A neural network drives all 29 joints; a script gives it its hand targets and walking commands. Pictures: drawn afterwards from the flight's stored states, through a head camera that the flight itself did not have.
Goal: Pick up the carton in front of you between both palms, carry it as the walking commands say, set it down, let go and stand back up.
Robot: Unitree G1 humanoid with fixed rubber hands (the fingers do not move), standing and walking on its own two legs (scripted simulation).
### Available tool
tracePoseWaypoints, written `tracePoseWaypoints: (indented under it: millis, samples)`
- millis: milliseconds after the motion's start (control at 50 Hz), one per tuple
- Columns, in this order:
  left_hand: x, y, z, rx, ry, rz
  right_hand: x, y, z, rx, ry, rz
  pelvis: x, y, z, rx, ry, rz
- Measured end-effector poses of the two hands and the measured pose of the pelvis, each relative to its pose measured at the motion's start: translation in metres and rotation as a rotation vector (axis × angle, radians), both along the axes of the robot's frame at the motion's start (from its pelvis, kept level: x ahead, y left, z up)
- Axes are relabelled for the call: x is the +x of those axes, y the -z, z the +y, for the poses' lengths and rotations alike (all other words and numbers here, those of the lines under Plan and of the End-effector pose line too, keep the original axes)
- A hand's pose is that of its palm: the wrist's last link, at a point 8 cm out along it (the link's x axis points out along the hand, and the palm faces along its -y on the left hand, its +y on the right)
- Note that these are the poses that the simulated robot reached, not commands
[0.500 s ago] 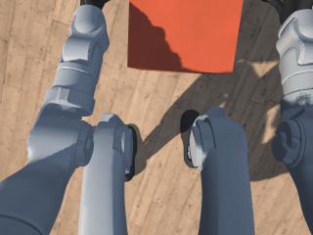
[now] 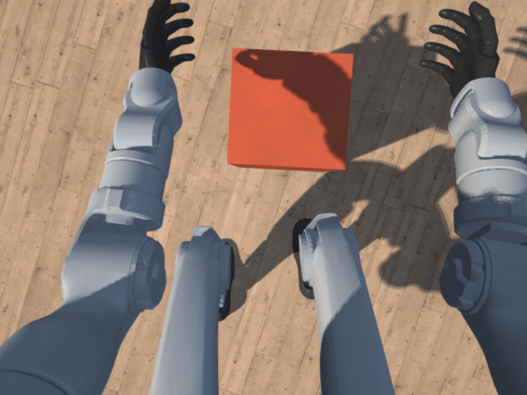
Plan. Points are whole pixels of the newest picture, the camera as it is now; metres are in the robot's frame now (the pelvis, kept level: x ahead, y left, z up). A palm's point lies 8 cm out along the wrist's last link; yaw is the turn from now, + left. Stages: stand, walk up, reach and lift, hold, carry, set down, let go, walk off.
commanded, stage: set down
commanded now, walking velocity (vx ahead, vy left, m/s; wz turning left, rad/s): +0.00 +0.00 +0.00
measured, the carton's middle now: (285, 121) +0.48 -0.08 -0.39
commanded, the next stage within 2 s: let go in 0.34 s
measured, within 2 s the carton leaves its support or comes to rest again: neither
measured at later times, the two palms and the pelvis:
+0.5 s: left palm (90, 33) +0.50 +0.11 +0.03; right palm out of the picture +0.45 -0.30 +0.03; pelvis +0.03 -0.01 +0.14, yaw -1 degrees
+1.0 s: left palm out of the picture +0.35 +0.19 +0.15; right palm out of the picture +0.30 -0.26 +0.15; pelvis +0.10 -0.01 +0.24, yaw -3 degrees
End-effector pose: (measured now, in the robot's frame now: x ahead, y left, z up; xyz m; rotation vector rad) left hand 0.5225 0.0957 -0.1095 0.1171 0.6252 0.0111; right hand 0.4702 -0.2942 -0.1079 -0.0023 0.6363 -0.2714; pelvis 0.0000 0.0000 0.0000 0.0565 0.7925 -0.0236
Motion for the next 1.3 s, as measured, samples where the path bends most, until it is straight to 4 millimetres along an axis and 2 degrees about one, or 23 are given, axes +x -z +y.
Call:
tracePoseWaypoints:
  millis: [280,460,520,600,680,780,1100,1200,1300]
  samples:
    - [-0.001,-0.092,0.002,-0.003,0.005,0.003,-0.001,-0.092,-0.004,0.011,-0.018,-0.005,0.017,-0.081,-0.003,-0.004,0.013,-0.008]
    - [-0.011,-0.133,0.006,0.032,0.013,0.025,-0.009,-0.132,-0.003,-0.015,-0.052,0.027,0.028,-0.125,-0.007,-0.009,0.013,-0.035]
    - [-0.026,-0.144,0.012,0.066,0.014,0.049,-0.021,-0.142,-0.002,-0.04,-0.088,0.063,0.034,-0.14,-0.01,-0.01,0.014,-0.057]
    - [-0.056,-0.16,0.024,0.096,0.011,0.089,-0.047,-0.158,0.0,-0.063,-0.129,0.117,0.046,-0.163,-0.013,-0.013,0.016,-0.108]
    - [-0.083,-0.18,0.035,0.105,0.014,0.115,-0.074,-0.18,0.0,-0.071,-0.144,0.147,0.058,-0.183,-0.016,-0.02,0.019,-0.173]
    - [-0.106,-0.207,0.05,0.1,0.024,0.122,-0.1,-0.209,0.003,-0.07,-0.146,0.15,0.072,-0.203,-0.017,-0.032,0.024,-0.256]
    - [-0.197,-0.28,0.114,0.088,0.021,0.141,-0.193,-0.285,0.05,-0.067,-0.149,0.168,0.109,-0.254,0.002,-0.075,0.027,-0.589]
    - [-0.219,-0.296,0.135,0.091,0.015,0.142,-0.209,-0.298,0.063,-0.068,-0.158,0.171,0.115,-0.261,0.012,-0.088,0.029,-0.696]
    - [-0.231,-0.304,0.147,0.092,0.014,0.15,-0.212,-0.302,0.071,-0.065,-0.171,0.172,0.116,-0.263,0.02,-0.097,0.031,-0.778]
